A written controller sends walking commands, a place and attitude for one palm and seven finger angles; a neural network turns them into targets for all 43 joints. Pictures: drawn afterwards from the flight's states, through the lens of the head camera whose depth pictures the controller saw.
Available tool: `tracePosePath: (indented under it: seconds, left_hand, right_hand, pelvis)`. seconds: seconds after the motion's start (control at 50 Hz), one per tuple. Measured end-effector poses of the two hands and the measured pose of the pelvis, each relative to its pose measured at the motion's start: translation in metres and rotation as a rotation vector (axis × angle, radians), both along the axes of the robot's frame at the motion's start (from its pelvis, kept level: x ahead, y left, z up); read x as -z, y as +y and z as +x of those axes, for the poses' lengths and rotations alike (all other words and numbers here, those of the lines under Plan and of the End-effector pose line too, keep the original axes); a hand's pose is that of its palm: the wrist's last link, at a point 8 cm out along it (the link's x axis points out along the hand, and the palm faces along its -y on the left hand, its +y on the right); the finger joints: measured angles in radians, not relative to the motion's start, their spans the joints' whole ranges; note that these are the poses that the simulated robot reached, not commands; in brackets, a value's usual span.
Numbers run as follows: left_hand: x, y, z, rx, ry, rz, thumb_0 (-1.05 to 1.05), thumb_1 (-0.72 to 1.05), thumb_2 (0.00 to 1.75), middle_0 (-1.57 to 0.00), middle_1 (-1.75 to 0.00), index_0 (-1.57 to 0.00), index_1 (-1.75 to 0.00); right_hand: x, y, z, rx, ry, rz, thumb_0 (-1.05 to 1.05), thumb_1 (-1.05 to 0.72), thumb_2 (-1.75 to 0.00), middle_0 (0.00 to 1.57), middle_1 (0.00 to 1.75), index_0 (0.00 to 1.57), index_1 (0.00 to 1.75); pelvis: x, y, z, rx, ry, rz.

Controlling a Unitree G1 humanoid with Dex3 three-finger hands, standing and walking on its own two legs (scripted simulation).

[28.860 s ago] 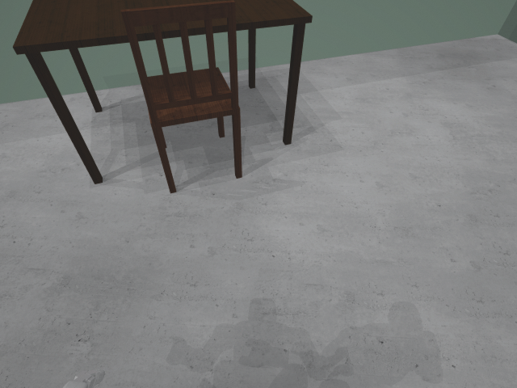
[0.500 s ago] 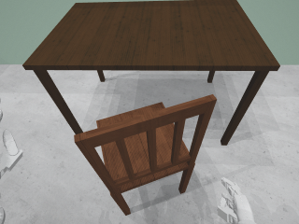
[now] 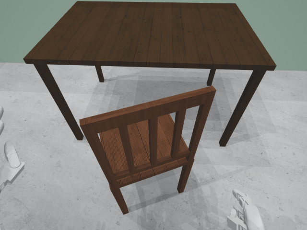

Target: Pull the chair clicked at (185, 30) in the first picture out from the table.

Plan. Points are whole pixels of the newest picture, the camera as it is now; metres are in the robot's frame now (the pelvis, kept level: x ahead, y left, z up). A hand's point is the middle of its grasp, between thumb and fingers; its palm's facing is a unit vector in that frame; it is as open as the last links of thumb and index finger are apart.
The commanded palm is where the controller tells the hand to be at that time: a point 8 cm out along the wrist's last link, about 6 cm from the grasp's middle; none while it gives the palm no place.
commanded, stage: step back with the hand held close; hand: left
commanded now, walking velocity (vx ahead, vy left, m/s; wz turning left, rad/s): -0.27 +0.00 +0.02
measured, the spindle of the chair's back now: (153, 143) +0.41 +0.04 -0.08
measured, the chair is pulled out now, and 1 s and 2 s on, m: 0.26 0.26 0.26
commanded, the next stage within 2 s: stop stepping back and stand still in 0.98 s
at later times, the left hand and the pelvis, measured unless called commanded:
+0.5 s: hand (14, 176) +0.18 +0.27 +0.16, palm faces +0.44 -0.76 -0.48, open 7.4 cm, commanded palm +0.10 +0.31 +0.18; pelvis -0.03 +0.00 +0.00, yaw +2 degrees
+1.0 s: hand out of the picture +0.09 +0.25 +0.16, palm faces +0.33 -0.77 -0.55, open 7.4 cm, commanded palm +0.02 +0.30 +0.18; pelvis -0.11 +0.00 +0.00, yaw +2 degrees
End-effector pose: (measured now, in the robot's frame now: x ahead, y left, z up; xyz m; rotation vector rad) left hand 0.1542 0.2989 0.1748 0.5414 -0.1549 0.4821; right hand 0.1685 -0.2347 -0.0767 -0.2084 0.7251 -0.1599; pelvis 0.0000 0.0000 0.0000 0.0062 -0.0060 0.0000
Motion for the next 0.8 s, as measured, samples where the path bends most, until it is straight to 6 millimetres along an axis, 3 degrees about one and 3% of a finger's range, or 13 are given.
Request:
tracePosePath:
  seconds: [0.14, 0.26, 0.38, 0.5, 0.62, 0.7, 0.8]
  left_hand:
    - [-0.010, 0.002, -0.011, 0.037, -0.038, 0.052, 0.02, 0.88, 0.90, -0.21, -0.30, -0.21, -0.30]
    - [-0.019, 0.005, -0.024, 0.018, -0.074, 0.129, 0.02, 0.88, 0.90, -0.21, -0.30, -0.21, -0.30]
    - [-0.010, 0.002, -0.025, -0.005, -0.079, 0.074, 0.01, 0.89, 0.90, -0.21, -0.30, -0.21, -0.30]
    - [0.000, 0.002, -0.020, 0.073, -0.029, 0.045, 0.01, 0.88, 0.90, -0.21, -0.30, -0.21, -0.30]
    - [-0.025, 0.008, -0.032, 0.075, -0.054, 0.156, 0.02, 0.88, 0.90, -0.22, -0.30, -0.21, -0.30]
    - [-0.027, -0.001, -0.035, 0.082, -0.075, 0.154, 0.02, 0.89, 0.90, -0.21, -0.30, -0.21, -0.30]
    - [-0.018, -0.029, -0.036, 0.156, -0.031, 0.095, 0.02, 0.89, 0.90, -0.21, -0.30, -0.21, -0.30]
  right_hand:
    - [-0.003, -0.001, -0.025, -0.007, 0.025, -0.028, 0.02, -0.90, -0.90, 0.20, 0.30, 0.20, 0.30]
    - [0.008, -0.003, -0.032, -0.005, 0.030, -0.010, 0.02, -0.90, -0.90, 0.20, 0.30, 0.20, 0.30]
    - [0.016, -0.004, -0.030, -0.028, 0.051, -0.003, 0.02, -0.90, -0.90, 0.20, 0.30, 0.20, 0.30]
    - [0.006, -0.001, -0.038, -0.016, 0.078, -0.038, 0.02, -0.90, -0.90, 0.20, 0.30, 0.20, 0.30]
    - [-0.001, 0.004, -0.037, -0.009, 0.058, -0.032, 0.02, -0.90, -0.90, 0.20, 0.30, 0.20, 0.30]
    - [0.001, 0.005, -0.028, -0.057, 0.037, -0.021, 0.02, -0.90, -0.90, 0.20, 0.30, 0.20, 0.30]
    - [-0.003, -0.001, -0.028, -0.057, -0.011, 0.013, 0.02, -0.90, -0.90, 0.21, 0.30, 0.21, 0.30]
  pelvis:
    - [0.000, 0.000, -0.014, -0.027, 0.002, -0.003]
    - [0.008, -0.003, -0.016, -0.033, -0.016, 0.006]
    - [0.010, -0.004, -0.021, -0.031, 0.003, -0.004]
    - [0.005, 0.003, -0.033, -0.038, 0.030, -0.013]
    - [0.001, -0.002, -0.026, -0.051, 0.079, -0.039]
    - [0.001, -0.009, -0.036, -0.021, 0.071, -0.024]
    - [-0.001, -0.017, -0.058, -0.010, 0.050, -0.020]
